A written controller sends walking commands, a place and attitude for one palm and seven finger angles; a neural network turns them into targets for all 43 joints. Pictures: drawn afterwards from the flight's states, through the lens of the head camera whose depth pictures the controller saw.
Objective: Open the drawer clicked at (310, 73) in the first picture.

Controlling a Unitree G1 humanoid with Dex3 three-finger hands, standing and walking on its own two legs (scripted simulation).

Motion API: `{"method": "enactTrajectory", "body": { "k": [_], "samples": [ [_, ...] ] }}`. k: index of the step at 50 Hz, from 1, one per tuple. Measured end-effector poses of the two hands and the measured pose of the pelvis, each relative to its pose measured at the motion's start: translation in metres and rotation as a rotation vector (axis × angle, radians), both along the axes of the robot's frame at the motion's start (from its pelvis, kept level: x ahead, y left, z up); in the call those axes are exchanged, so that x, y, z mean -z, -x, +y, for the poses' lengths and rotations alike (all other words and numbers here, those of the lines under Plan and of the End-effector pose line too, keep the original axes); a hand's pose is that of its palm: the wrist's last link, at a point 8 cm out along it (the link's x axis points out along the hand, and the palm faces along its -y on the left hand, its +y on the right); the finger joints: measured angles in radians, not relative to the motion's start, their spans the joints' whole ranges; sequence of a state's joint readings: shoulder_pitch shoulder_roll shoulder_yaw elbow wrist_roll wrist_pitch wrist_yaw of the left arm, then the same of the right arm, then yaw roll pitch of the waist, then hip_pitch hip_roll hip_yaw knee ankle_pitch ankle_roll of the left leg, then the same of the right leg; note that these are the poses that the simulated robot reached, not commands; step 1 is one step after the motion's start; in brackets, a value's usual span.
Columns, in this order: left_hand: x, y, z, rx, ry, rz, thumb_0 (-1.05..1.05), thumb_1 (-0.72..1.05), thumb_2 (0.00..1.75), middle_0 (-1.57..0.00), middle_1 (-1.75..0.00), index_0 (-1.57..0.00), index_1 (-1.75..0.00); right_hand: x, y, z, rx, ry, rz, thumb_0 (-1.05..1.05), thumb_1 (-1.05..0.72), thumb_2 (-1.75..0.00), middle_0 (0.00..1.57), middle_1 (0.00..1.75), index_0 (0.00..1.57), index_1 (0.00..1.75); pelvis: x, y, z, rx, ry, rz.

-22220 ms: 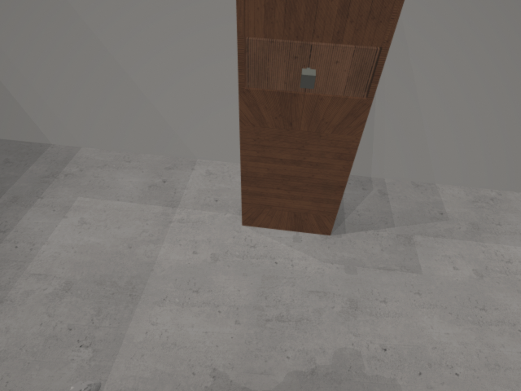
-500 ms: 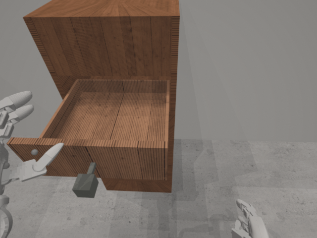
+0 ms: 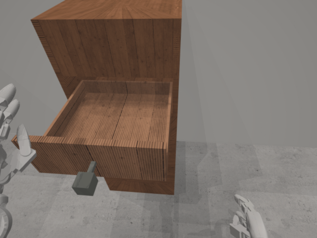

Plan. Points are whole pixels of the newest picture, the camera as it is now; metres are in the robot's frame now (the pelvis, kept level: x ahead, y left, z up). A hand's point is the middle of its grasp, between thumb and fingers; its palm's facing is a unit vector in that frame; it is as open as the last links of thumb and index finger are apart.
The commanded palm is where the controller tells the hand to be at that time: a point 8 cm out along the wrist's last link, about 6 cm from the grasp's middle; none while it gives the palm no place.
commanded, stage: step back with the hand held close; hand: left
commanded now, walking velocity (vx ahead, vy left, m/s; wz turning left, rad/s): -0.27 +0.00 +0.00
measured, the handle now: (88, 176) +0.24 +0.22 +0.04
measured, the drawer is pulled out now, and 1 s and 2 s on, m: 0.29 0.29 0.29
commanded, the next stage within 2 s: stop stepping back and stand still in 1.16 s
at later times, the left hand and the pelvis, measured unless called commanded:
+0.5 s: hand (3, 176) +0.14 +0.26 +0.22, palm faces +0.39 -0.76 -0.53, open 7.4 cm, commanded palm +0.07 +0.31 +0.23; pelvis -0.06 +0.03 -0.01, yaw +0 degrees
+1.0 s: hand out of the picture +0.05 +0.29 +0.23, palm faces +0.48 -0.77 -0.42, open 7.4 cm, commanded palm -0.02 +0.33 +0.23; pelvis -0.15 +0.05 -0.02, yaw +0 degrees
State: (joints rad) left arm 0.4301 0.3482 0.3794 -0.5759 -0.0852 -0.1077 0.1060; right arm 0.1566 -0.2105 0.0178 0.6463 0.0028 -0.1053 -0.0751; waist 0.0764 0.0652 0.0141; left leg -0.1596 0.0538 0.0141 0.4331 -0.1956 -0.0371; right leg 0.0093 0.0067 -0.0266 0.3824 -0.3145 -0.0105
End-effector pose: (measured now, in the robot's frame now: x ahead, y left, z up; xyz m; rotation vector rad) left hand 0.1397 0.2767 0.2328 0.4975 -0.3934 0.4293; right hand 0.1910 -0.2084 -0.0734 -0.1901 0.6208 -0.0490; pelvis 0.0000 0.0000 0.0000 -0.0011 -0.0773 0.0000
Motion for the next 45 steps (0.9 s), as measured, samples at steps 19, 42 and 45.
{"method": "enactTrajectory", "body": {
  "k": [19,42,45],
  "samples": [
    [0.001,0.012,0.013,0.119,-0.175,0.090,0.01,0.88,0.90,-0.21,-0.30,-0.22,-0.30,0.004,0.058,-0.012,0.127,0.058,0.115,0.01,-0.90,-0.90,0.20,0.30,0.20,0.30,0.005,0.036,0.022,0.010,0.021,0.090],
    [0.000,0.103,0.049,0.080,-0.135,-0.160,0.01,0.88,0.90,-0.21,-0.30,-0.22,-0.30,0.019,0.163,0.020,0.120,0.105,0.127,0.01,-0.90,-0.90,0.20,0.30,0.21,0.30,0.021,0.116,0.052,0.003,0.066,0.047],
    [-0.001,0.107,0.058,0.075,-0.148,-0.168,0.01,0.88,0.90,-0.21,-0.30,-0.22,-0.30,0.017,0.174,0.026,0.126,0.099,0.119,0.01,-0.90,-0.90,0.20,0.30,0.21,0.30,0.020,0.128,0.054,-0.009,0.086,0.049]
  ]
}}
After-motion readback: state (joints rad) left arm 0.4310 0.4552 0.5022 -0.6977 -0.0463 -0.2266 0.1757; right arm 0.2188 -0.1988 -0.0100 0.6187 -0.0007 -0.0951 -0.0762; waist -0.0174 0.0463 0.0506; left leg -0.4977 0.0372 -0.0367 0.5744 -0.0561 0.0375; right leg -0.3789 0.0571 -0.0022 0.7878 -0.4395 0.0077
